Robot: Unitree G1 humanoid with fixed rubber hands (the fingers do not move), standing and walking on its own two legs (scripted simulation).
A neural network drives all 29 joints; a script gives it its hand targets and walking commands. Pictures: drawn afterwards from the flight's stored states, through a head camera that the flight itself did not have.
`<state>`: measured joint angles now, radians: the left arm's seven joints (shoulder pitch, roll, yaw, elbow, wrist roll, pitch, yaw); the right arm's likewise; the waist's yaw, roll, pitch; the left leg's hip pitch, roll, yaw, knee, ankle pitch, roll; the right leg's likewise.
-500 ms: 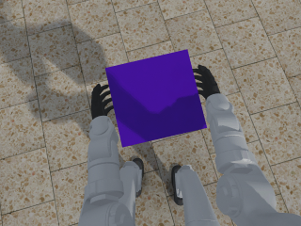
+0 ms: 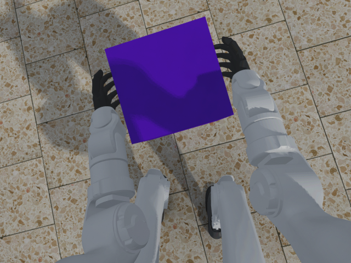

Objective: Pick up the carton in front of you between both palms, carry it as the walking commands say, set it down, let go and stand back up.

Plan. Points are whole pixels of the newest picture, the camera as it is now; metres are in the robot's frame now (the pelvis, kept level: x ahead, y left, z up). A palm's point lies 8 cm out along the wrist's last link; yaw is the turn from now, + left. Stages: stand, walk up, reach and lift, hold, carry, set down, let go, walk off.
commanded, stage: set down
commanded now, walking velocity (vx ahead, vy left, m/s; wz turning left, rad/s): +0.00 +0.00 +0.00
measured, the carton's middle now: (172, 92) +0.49 +0.06 -0.18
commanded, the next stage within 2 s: none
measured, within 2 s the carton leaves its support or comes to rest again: rests again in 1.34 s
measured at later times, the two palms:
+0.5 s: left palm (120, 110) +0.45 +0.22 -0.24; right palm (218, 75) +0.56 -0.06 -0.24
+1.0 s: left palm (125, 107) +0.48 +0.23 -0.32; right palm (211, 77) +0.59 -0.05 -0.34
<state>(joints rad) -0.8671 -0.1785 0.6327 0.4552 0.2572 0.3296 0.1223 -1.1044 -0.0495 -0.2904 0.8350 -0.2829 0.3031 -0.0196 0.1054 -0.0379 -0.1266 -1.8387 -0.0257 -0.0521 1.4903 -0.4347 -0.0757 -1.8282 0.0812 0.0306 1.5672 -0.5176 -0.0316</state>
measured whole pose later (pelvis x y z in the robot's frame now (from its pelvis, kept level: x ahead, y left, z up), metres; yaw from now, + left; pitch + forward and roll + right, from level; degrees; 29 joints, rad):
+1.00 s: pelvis -0.02 +0.01 -0.16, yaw +2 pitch +41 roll +6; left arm -1.39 -0.02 0.61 0.72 0.04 0.27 0.19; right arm -1.76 -0.41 0.14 1.27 0.00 0.26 -0.04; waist 0.21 0.01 0.35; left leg -2.22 -0.06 -0.02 2.05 -0.55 -0.11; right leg -2.23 0.10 0.05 2.15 -0.64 -0.02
